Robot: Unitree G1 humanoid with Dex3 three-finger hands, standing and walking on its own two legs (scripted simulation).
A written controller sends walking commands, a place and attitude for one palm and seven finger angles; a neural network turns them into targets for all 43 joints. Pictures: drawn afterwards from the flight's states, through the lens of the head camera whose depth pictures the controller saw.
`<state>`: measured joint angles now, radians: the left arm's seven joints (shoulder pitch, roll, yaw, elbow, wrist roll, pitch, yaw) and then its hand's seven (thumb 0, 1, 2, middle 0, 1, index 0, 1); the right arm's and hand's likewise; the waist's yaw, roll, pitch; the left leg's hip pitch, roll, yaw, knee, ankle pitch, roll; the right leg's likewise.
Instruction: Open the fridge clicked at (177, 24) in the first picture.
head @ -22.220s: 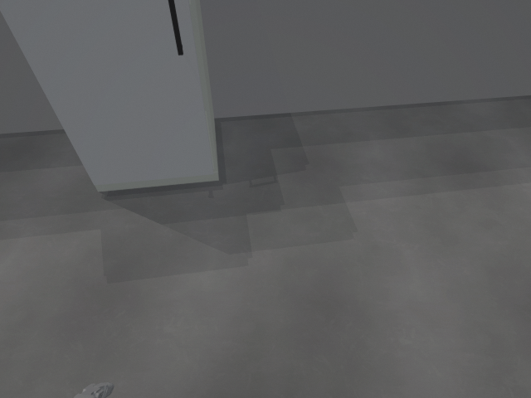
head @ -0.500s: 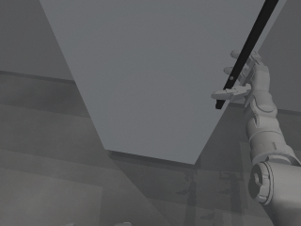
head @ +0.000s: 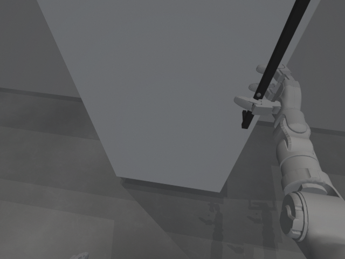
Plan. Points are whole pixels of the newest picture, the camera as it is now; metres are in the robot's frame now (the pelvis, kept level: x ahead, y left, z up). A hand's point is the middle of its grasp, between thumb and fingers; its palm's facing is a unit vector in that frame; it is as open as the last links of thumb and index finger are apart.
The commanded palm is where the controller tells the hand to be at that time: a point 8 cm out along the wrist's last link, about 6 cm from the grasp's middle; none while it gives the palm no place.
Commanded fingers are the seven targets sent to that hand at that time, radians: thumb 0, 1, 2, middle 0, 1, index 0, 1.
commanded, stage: grip the handle and tug to test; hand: right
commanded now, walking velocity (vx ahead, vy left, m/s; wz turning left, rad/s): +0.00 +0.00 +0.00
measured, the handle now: (273, 56) +0.53 -0.15 +0.21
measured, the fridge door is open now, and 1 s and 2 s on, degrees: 0 0 11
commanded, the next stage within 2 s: pull the door a little, standing still in 1.08 s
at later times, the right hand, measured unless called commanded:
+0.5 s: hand (255, 94) +0.47 -0.12 +0.14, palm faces +0.00 +1.00 +0.02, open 5.3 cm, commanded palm +0.44 -0.18 +0.15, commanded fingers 0.00 -0.90 -0.90 0.45 1.40 0.45 1.40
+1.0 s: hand (254, 95) +0.47 -0.12 +0.14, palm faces +0.02 +1.00 +0.02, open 5.2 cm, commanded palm +0.42 -0.18 +0.15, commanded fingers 0.00 -0.90 -0.90 0.45 1.40 0.45 1.40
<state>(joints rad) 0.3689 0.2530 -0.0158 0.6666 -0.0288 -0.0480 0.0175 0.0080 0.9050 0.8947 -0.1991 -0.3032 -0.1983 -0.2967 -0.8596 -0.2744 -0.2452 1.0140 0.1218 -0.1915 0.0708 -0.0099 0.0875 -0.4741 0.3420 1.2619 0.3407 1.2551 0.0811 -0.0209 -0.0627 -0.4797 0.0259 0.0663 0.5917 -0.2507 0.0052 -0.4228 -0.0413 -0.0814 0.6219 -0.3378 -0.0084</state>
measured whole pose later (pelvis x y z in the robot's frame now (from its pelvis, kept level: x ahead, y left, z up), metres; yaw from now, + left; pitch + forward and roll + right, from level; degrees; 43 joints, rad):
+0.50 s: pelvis -0.01 +0.00 +0.00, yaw +0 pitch +8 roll +0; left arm 0.37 0.26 -0.02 0.68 -0.03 -0.06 0.02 0.01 0.90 0.89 -0.20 -0.30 -0.20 -0.30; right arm -0.89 -0.27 -0.24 1.04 0.11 -0.20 0.07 0.00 -0.75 -0.84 0.40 1.38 0.41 1.38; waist 0.09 -0.02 -0.06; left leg -0.49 0.03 0.07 0.60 -0.25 0.01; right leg -0.43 -0.04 -0.08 0.62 -0.33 -0.01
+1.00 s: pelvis +0.00 +0.00 +0.00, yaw +2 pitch +7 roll +0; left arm 0.38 0.26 -0.01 0.65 -0.03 -0.04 0.02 0.01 0.91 0.89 -0.20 -0.30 -0.20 -0.30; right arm -0.78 -0.28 -0.27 0.91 0.13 -0.16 0.06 0.00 -0.79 -0.81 0.37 1.40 0.39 1.39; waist 0.09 -0.03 -0.06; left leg -0.46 0.01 0.04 0.57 -0.24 0.01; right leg -0.39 -0.05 -0.10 0.59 -0.33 0.00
